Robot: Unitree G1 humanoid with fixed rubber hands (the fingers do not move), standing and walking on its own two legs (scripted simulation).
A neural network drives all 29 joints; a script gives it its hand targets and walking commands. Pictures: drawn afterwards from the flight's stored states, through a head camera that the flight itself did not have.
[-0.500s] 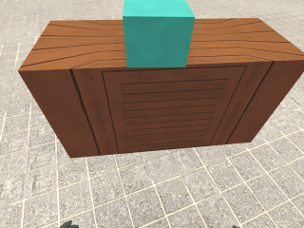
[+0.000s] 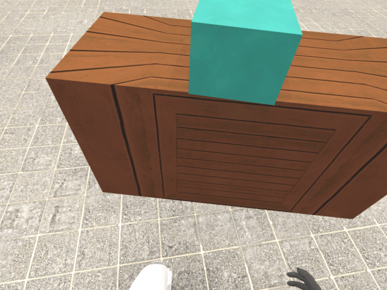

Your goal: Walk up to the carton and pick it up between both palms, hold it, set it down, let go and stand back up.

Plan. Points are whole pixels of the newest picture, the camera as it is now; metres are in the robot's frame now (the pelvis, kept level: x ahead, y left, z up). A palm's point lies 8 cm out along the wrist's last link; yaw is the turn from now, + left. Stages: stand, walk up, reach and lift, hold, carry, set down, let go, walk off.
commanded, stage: walk up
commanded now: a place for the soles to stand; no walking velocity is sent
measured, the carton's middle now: (238, 43) +0.80 -0.09 +0.12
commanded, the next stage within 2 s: none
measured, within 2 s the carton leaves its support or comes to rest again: neither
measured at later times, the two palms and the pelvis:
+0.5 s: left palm (117, 237) +0.24 +0.20 -0.11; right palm (347, 278) +0.20 -0.35 -0.13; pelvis +0.15 -0.07 -0.02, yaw +0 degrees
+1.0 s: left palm (130, 202) +0.35 +0.20 -0.14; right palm (321, 192) +0.40 -0.33 -0.09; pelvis +0.31 -0.07 -0.01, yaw +3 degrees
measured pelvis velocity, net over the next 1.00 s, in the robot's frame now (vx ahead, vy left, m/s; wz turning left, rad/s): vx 0.31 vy -0.07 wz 0.05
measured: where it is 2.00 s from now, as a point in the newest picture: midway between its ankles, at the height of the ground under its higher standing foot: (213, 262)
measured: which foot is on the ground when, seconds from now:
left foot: up 0.00-0.02, down 0.04-0.48, up 0.50-0.80, down 0.82-1.00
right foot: down 0.00-0.08, up 0.10-0.44, down 0.46-0.84, up 0.86-1.00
